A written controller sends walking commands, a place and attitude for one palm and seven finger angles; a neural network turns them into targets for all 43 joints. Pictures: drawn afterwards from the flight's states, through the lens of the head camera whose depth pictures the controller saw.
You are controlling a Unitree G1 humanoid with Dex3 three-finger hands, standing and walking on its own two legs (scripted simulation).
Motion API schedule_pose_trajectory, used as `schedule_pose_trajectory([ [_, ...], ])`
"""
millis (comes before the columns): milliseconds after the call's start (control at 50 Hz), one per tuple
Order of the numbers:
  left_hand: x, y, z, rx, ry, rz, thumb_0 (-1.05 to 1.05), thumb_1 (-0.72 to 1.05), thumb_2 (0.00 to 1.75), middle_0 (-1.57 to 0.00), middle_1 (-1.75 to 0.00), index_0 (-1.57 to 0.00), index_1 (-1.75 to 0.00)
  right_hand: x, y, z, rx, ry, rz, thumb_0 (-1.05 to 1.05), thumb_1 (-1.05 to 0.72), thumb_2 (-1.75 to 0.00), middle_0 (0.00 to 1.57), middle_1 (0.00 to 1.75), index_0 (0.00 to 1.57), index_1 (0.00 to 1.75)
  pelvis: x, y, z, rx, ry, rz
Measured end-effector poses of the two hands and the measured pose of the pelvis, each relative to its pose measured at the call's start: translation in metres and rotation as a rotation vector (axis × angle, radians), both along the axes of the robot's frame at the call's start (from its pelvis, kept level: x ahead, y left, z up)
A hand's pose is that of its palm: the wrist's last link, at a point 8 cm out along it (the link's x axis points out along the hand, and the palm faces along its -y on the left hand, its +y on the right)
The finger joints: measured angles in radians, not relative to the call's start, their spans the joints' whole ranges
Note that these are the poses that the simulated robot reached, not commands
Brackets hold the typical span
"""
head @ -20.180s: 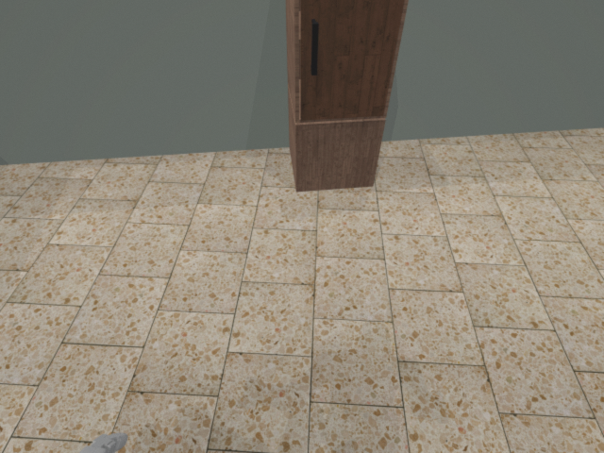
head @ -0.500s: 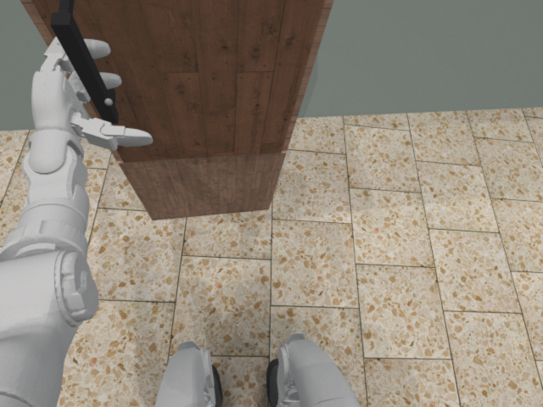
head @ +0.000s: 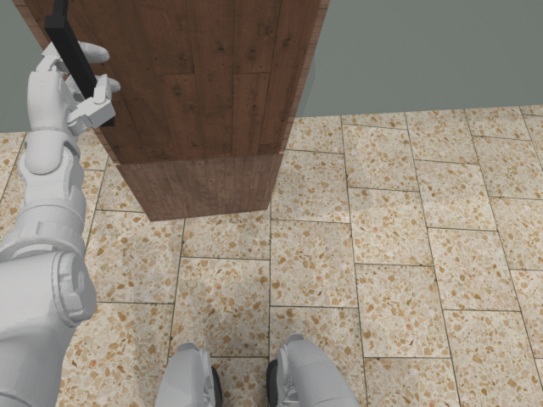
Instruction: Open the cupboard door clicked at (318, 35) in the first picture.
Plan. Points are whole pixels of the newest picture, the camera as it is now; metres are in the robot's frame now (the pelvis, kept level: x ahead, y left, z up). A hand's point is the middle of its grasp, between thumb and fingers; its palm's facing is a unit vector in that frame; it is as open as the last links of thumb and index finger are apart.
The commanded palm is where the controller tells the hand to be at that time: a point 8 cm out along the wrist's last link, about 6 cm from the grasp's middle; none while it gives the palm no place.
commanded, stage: close the thumb around the handle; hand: left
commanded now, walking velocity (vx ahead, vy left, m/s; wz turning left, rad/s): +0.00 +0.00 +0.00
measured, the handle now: (87, 69) +0.58 +0.20 +0.06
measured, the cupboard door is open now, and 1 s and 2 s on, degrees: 0 40 50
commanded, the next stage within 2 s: pull the door open along its arc in 0.06 s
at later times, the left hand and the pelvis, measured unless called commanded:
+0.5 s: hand (112, 121) +0.50 +0.17 +0.05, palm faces +0.04 -1.00 -0.02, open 5.6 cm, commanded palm +0.44 +0.21 +0.05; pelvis +0.01 +0.00 +0.01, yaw +0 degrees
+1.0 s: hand (203, 227) +0.34 +0.05 +0.06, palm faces +0.34 -0.94 +0.02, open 6.1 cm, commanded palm +0.26 +0.10 +0.05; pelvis +0.03 -0.02 +0.02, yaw +2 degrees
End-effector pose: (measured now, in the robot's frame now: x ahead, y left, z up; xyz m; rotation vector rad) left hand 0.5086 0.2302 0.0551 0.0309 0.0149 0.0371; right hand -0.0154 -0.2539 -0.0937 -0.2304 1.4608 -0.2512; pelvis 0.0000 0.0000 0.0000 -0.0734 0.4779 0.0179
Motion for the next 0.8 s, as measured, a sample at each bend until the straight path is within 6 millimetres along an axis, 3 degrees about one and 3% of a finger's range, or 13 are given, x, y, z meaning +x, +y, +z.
schedule_pose_trajectory([
  [300,-0.002,-0.005,-0.002,-0.011,0.005,0.011,0.0,0.77,0.85,-0.38,-1.35,-0.37,-1.35,0.005,-0.004,-0.001,-0.003,-0.016,0.002,0.01,-0.91,-0.9,0.2,0.29,0.2,0.3,0.0,0.0,-0.001,0.004,0.002,-0.004],
  [460,-0.021,-0.008,-0.002,-0.01,0.005,0.006,0.0,0.78,0.8,-0.37,-1.35,-0.35,-1.35,0.017,0.002,0.002,0.038,-0.039,-0.016,0.01,-0.91,-0.9,0.2,0.29,0.2,0.3,0.008,0.0,0.008,0.016,-0.018,-0.016],
  [640,-0.078,-0.024,-0.001,-0.019,0.004,-0.037,0.0,0.75,0.75,-0.36,-1.35,-0.34,-1.35,0.071,0.004,0.014,0.08,-0.18,0.008,0.01,-0.91,-0.9,0.2,0.29,0.2,0.3,0.025,0.0,0.025,0.03,-0.063,-0.021],
  [800,-0.142,-0.068,-0.002,-0.119,-0.007,0.172,0.02,0.72,0.74,-0.32,-1.33,-0.36,-1.31,0.144,0.01,0.018,0.123,-0.359,0.134,0.01,-0.91,-0.9,0.2,0.29,0.19,0.3,0.03,-0.001,0.029,0.043,-0.099,-0.016],
])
